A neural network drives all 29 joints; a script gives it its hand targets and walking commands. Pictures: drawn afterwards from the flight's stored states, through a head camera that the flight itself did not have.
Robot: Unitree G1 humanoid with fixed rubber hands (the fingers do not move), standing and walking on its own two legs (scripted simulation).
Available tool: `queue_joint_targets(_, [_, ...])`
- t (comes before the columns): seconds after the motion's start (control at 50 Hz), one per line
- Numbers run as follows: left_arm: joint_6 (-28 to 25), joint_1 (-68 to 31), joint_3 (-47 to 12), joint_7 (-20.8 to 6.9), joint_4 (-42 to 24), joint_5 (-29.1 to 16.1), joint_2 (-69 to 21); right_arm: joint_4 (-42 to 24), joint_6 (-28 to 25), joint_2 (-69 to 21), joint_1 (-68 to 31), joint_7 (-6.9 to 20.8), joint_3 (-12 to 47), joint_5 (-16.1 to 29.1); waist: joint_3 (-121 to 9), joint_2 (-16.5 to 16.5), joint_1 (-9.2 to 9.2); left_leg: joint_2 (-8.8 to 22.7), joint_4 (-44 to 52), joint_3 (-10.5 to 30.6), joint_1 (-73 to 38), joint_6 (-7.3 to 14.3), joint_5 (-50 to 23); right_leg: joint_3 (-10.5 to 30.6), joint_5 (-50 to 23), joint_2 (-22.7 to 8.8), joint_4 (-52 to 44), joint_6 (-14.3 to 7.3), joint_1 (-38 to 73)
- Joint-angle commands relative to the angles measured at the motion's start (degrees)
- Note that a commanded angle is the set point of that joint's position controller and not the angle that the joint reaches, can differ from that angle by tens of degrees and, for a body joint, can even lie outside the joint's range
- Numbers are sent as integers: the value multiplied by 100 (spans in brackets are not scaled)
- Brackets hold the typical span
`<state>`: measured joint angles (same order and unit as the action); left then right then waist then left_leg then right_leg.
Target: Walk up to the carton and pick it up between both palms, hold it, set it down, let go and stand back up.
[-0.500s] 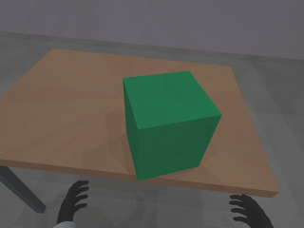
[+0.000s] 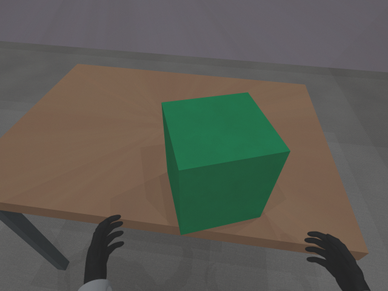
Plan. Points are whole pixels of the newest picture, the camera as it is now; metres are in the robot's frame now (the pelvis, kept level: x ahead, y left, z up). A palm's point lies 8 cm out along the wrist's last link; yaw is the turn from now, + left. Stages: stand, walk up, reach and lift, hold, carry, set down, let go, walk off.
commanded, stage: reach and lift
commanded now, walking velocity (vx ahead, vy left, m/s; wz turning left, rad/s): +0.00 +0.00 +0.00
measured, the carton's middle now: (214, 163) +0.42 -0.03 +0.04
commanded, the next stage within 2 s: none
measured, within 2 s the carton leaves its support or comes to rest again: neither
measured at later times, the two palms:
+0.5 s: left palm (112, 228) +0.23 +0.16 +0.07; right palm (338, 227) +0.26 -0.27 +0.04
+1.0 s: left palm (120, 181) +0.29 +0.14 +0.14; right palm (341, 174) +0.33 -0.26 +0.12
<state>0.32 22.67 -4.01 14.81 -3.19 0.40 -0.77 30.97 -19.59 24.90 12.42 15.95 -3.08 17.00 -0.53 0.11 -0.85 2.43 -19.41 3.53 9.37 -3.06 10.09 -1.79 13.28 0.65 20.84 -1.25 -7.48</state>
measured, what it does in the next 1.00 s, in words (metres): stands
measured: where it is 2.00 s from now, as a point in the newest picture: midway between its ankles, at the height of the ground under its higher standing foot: outside the picture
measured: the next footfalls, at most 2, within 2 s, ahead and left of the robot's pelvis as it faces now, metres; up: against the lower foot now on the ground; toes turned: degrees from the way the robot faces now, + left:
none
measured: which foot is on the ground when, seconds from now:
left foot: down 0.00-1.00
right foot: down 0.00-1.00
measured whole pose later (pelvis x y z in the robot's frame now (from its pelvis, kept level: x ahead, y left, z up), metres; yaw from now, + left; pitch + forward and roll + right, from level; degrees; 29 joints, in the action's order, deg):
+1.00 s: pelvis -0.02 +0.00 +0.00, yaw -2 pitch -2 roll +0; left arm 41.9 -15.8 -0.5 18.7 -8.2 0.8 -2.4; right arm 35.1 11.2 27.5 -28.0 10.1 -3.1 18.1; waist -0.5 0.2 -1.8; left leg 3.2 -17.9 1.9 8.4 -3.1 7.8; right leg -0.2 10.6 1.4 19.9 -1.4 -7.5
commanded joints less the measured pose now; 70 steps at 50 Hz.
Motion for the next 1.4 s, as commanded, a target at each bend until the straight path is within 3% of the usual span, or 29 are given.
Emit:
queue_joint_targets(0.0, [141, -1094, -685, 176, -945, 22, -486, -728, 83, 1289, -1291, 64, -102, 754, -451, -521, 29, -72, 141, -371, -970, 77, -433, 129, -467, 347, -552, -196, -984])
queue_joint_targets(0.08, [519, -1392, -537, 246, -1006, -24, -489, -1219, 356, 1327, -1441, -19, -141, 604, -411, -892, 61, -89, 329, -443, -827, 199, 178, 201, -240, 294, -553, -166, -757])
queue_joint_targets(0.1, [592, -1589, -343, 239, -971, 58, -376, -1228, 385, 1194, -1632, -77, 13, 671, -447, -834, -96, -113, 323, -424, -646, 219, -95, 342, -556, 253, -541, -179, -453])
queue_joint_targets(0.18, [967, -1721, -352, 227, -1318, 77, -418, -1163, 645, 1378, -1985, -126, -217, 715, -556, -666, 76, -109, 294, -355, -1100, 129, -651, 241, -1060, 308, -511, -188, -544])
queue_joint_targets(0.22, [1122, -1866, -188, 203, -1602, 71, -380, -1407, 712, 1311, -1970, -233, -77, 747, -805, -632, 16, -163, 204, -415, -1245, 116, -1157, 246, -1895, 298, -433, -94, -261])
queue_joint_targets(0.36, [1704, -1923, 223, 112, -1840, 274, -425, -1130, 1103, 1452, -2403, -407, 112, 846, -928, -507, 29, -191, 127, -424, -1478, 36, -1974, 325, -2855, 325, -390, -91, 95])
queue_joint_targets(0.4, [1809, -2067, 109, 105, -1925, 178, -426, -1110, 1139, 1656, -2634, -403, -85, 851, -958, -616, 137, -165, 127, -391, -1617, 36, -2044, 265, -2600, 388, -466, -91, -49])
queue_joint_targets(0.42, [1814, -2549, 141, 135, -2120, 190, -365, -1252, 1167, 1464, -3049, -458, -107, 797, -1155, -439, -12, -175, 85, -438, -1632, 27, -1996, 276, -2390, 353, -445, -89, -158])
queue_joint_targets(0.44, [1866, -2357, 73, 158, -2214, 103, -437, -1240, 1198, 1590, -2903, -417, -165, 760, -1202, -596, 99, -113, 58, -413, -1875, 17, -1954, 188, -2195, 383, -508, -133, -362])
queue_joint_targets(0.48, [2072, -2437, 164, 195, -2179, 120, -374, -1181, 1306, 1565, -3148, -422, -205, 801, -1141, -369, 21, -118, 154, -450, -1763, 15, -1707, 234, -1907, 422, -562, -181, -341])
queue_joint_targets(0.5, [2139, -2611, 156, 220, -2219, -18, -357, -1294, 1428, 1598, -3249, -424, -127, 823, -1148, -636, 26, -70, 209, -480, -1756, 0, -1621, 142, -1774, 459, -514, -201, -292])
queue_joint_targets(0.54, [2295, -3022, 204, 230, -2207, 29, -298, -1271, 1567, 1441, -3606, -456, -70, 776, -1108, -560, 3, -58, 285, -463, -1682, 108, -1252, 205, -1420, 380, -563, -193, -379])
queue_joint_targets(0.72, [3475, -4351, 906, 319, -1254, 214, -56, -552, 2542, 1654, -5034, -550, 71, 679, -686, -526, -360, -54, 530, -624, -929, 198, -406, 420, -801, 343, -609, -118, -59])
queue_joint_targets(0.74, [3567, -4706, 943, 312, -1179, 186, 57, -450, 2678, 1539, -5273, -590, 163, 665, -637, -671, -296, -46, 556, -623, -791, 224, -240, 362, -673, 351, -612, -94, -25])
queue_joint_targets(0.8, [3679, -5621, 872, 440, -1564, -52, 113, -460, 2763, 1676, -5942, -584, 55, 703, -1062, -357, -344, -48, 425, -648, -709, 226, -254, 408, -484, 335, -489, -111, -182])
queue_joint_targets(0.82, [3800, -5161, 823, 431, -1339, -33, 66, -455, 2788, 1854, -5560, -591, -6, 595, -961, -665, -198, -67, 429, -614, -618, 243, -139, 489, -421, 309, -535, -48, -101])
queue_joint_targets(0.88, [3965, -5389, 770, 412, -1366, -96, -8, -120, 2946, 1662, -5870, -609, 125, 776, -1095, -327, -276, -36, 425, -619, -765, 192, -499, 306, -713, 384, -467, -82, -207])
queue_joint_targets(0.9, [3993, -5628, 931, 396, -1345, -28, 150, -452, 2968, 1529, -6177, -663, 347, 815, -1274, -396, -465, -44, 364, -624, -831, 198, -762, 334, -1083, 373, -482, -54, -8])
queue_joint_targets(0.94, [4144, -5458, 945, 344, -995, -20, 110, -80, 3026, 1780, -6050, -661, 324, 776, -1282, -522, -306, -67, 335, -579, -907, 186, -890, 250, -1262, 450, -418, -58, -28])
queue_joint_targets(0.96, [4209, -5418, 1029, 324, -717, 86, 89, -74, 3035, 1616, -6086, -699, 476, 800, -1125, -414, -440, -87, 344, -569, -783, 214, -768, 297, -1192, 403, -425, -71, 118])
queue_joint_targets(1.04, [4304, -5928, 1104, 275, -799, -1, 237, 197, 3187, 1897, -6508, -680, 380, 769, -1176, -679, -332, -55, 368, -575, -939, 188, -822, 210, -1168, 463, -358, -17, -76])
queue_joint_targets(1.06, [4271, -6187, 1219, 281, -958, 43, 384, 116, 3199, 1728, -6710, -708, 478, 823, -1394, -711, -506, -58, 340, -604, -891, 202, -914, 238, -1250, 429, -380, -22, 86])
queue_joint_targets(1.08, [4228, -6466, 1102, 301, -944, -44, 292, 243, 3194, 1720, -6844, -699, 468, 877, -1453, -545, -407, -63, 299, -563, -757, 217, -852, 274, -1226, 387, -319, -26, -25])
queue_joint_targets(1.14, [4243, -6817, 1071, 367, -1279, -73, 399, 177, 3158, 1748, -7308, -713, 473, 955, -1689, -318, -589, -63, 233, -566, -993, 71, -1417, 211, -1584, 454, -285, -43, -10])
queue_joint_targets(1.18, [4302, -6774, 969, 335, -1223, -49, 306, 308, 3153, 1983, -7273, -719, 316, 882, -1857, -225, -359, -76, 131, -504, -1306, 34, -1671, 100, -1938, 482, -271, -18, -103])
queue_joint_targets(1.26, [4384, -6846, 1059, 294, -476, -63, 409, 659, 3280, 1805, -7517, -717, 586, 806, -1444, -449, -519, -81, 261, -549, -864, 124, -1207, 151, -1648, 450, -335, 40, 47])
queue_joint_targets(1.28, [4395, -7195, 1069, 282, -424, -114, 486, 680, 3292, 1996, -7893, -693, 537, 863, -1496, -509, -380, -93, 238, -562, -804, 135, -1093, 129, -1539, 479, -294, 60, -85])
queue_joint_targets(1.3, [4440, -7167, 1166, 255, -47, -93, 522, 853, 3334, 1934, -7961, -701, 574, 814, -1425, -605, -548, -57, 277, -542, -636, 132, -1024, 124, -1373, 461, -297, 59, -47])
queue_joint_targets(1.38, [4391, -7622, 1156, 232, -322, -103, 599, 862, 3323, 2032, -8286, -765, 655, 899, -1908, -614, -431, -131, 212, -548, -715, 97, -1386, 188, -1973, 422, -206, 102, 272])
